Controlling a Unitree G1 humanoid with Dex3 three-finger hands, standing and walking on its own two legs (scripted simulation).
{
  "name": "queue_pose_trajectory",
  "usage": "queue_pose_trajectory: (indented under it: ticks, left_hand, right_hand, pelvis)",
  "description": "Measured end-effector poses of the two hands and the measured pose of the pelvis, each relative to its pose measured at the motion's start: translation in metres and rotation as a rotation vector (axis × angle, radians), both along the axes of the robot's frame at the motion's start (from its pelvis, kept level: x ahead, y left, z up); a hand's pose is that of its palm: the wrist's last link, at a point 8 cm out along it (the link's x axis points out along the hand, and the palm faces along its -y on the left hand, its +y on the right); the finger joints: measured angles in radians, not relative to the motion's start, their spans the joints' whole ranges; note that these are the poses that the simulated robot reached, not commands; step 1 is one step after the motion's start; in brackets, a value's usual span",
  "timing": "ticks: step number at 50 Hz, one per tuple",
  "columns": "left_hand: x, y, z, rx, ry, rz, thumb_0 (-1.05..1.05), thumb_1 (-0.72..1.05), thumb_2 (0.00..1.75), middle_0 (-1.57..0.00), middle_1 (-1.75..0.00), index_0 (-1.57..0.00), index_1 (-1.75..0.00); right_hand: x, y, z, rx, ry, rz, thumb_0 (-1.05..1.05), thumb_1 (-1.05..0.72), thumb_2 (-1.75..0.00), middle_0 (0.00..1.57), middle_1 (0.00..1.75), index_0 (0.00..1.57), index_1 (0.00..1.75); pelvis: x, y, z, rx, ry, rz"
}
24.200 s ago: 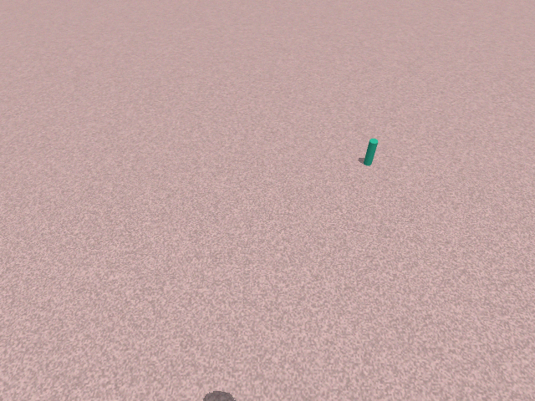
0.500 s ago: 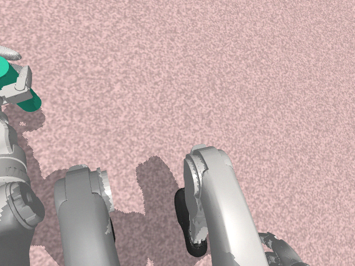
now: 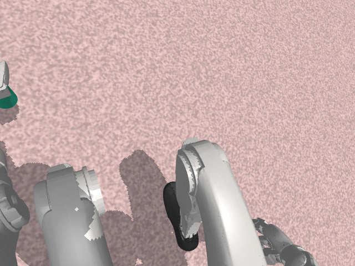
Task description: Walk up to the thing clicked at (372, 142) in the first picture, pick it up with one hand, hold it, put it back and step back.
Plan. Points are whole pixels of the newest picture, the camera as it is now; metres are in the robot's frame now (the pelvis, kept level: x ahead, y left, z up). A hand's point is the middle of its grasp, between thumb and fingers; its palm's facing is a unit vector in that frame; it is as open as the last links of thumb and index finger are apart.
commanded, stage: lower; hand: left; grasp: from the side
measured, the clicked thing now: out of the picture +0.49 +0.29 -0.14
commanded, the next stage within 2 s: loosen in 1.08 s
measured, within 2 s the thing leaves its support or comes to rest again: rests again in 0.98 s
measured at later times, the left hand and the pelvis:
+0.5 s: hand (1, 82) +0.50 +0.28 -0.15, palm faces +0.31 -0.95 -0.05, open 5.7 cm; pelvis +0.00 +0.01 -0.01, yaw -3 degrees
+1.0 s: hand (6, 87) +0.50 +0.28 -0.18, palm faces +0.32 -0.95 -0.06, open 5.7 cm; pelvis -0.01 +0.01 -0.01, yaw -5 degrees
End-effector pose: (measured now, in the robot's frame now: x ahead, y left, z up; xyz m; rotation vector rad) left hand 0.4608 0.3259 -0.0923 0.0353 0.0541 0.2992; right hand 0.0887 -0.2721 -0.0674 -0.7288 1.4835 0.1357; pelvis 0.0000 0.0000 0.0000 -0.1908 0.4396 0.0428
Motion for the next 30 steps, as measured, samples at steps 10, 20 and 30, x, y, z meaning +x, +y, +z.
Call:
queue_pose_trajectory:
  ticks: [10,20,30]
  left_hand:
    - [0.000,0.001,-0.027,-0.014,0.032,0.027,0.07,0.12,1.11,-0.97,-1.14,-1.00,-1.10]
    - [0.005,0.002,-0.050,-0.012,0.028,0.025,0.07,0.13,1.11,-0.97,-1.14,-1.00,-1.10]
    - [0.006,0.001,-0.064,-0.005,0.041,0.027,0.07,0.13,1.10,-0.97,-1.15,-1.00,-1.10]
  right_hand:
    - [-0.003,0.004,0.004,-0.021,0.021,0.057,0.00,-0.90,-0.89,0.20,0.30,0.20,0.30]
    - [-0.001,0.008,0.011,-0.065,0.058,0.133,0.00,-0.90,-0.89,0.20,0.30,0.20,0.30]
    - [0.005,0.014,0.016,-0.094,0.063,0.196,0.00,-0.90,-0.89,0.20,0.30,0.20,0.30]
  pelvis:
    - [-0.002,0.001,-0.005,-0.017,-0.034,-0.013]
    - [-0.003,0.005,-0.008,-0.045,-0.064,-0.024]
    - [-0.005,0.008,-0.009,-0.070,-0.094,-0.035]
